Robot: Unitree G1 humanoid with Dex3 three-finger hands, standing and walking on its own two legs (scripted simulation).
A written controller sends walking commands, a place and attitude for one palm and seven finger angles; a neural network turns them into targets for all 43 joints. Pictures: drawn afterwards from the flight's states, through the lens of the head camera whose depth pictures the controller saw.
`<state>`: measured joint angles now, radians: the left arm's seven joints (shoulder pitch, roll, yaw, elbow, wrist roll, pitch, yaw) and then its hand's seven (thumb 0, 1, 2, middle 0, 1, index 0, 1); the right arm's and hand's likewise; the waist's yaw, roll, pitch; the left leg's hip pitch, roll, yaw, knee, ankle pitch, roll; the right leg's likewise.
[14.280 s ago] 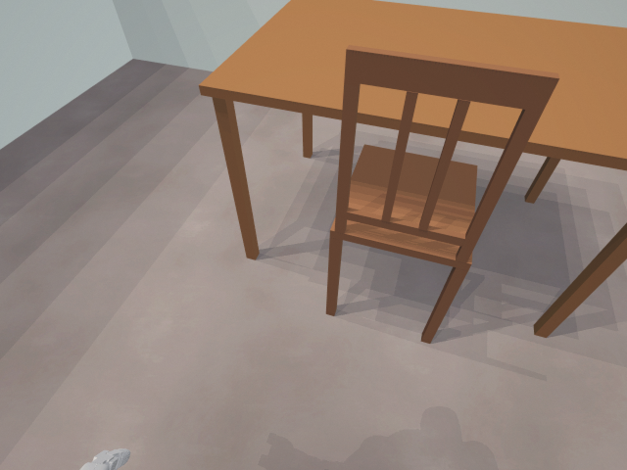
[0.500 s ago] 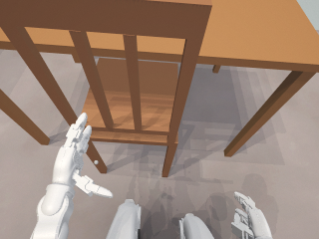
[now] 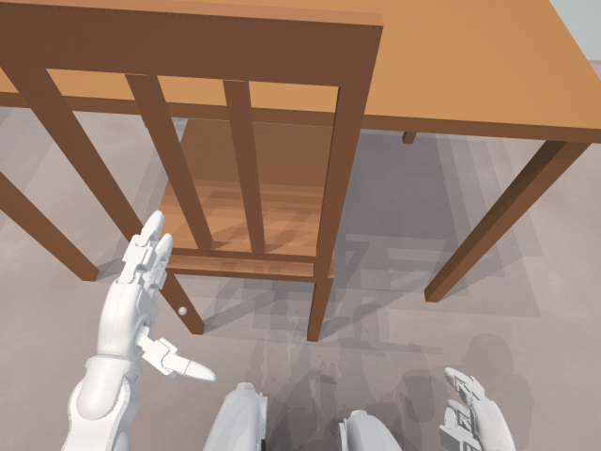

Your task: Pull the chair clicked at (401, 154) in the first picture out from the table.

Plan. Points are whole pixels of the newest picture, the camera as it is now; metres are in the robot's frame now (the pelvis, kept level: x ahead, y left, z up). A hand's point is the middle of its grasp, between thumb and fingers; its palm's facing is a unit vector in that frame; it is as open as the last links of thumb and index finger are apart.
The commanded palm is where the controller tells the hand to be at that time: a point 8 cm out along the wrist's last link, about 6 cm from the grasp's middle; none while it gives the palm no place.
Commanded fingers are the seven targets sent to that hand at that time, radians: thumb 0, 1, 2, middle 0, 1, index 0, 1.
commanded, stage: aim the fingers beside a spindle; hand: left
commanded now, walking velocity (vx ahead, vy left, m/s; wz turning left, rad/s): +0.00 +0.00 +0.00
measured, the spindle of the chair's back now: (182, 182) +0.45 +0.18 +0.07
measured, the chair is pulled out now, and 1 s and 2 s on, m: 0.00 0.00 0.00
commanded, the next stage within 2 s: push the fingers through the gap in 1.30 s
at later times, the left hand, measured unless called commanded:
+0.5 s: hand (189, 316) +0.29 +0.15 +0.01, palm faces -0.08 -1.00 +0.01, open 17.0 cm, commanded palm +0.28 +0.21 +0.03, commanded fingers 0.00 -0.50 0.30 -0.06 -0.08 -0.06 -0.08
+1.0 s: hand (175, 298) +0.30 +0.17 +0.04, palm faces -0.04 -1.00 -0.06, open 16.9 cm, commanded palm +0.27 +0.22 +0.02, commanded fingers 0.00 -0.50 0.30 -0.06 -0.08 -0.06 -0.08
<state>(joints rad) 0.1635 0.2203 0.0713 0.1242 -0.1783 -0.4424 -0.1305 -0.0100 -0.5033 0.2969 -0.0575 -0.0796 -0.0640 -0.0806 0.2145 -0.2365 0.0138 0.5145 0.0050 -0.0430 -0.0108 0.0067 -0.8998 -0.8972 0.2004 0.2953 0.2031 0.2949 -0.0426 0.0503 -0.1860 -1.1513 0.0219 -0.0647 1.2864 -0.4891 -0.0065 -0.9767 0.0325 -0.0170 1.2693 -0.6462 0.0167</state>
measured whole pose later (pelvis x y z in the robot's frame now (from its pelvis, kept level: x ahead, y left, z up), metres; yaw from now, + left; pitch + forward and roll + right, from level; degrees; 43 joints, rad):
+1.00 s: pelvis +0.00 +0.01 +0.00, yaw +0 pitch +21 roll -4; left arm 0.07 0.23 0.09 0.19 -0.16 -0.45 -0.13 -0.01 -0.50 0.30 -0.06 -0.08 -0.07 -0.08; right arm 0.20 -0.23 0.03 0.53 0.00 -0.05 0.00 0.01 -0.90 -0.90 0.20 0.30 0.20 0.29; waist -0.04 0.04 -0.19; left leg -1.18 0.02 -0.06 1.30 -0.49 0.01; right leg -1.00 0.03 -0.02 1.28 -0.64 0.03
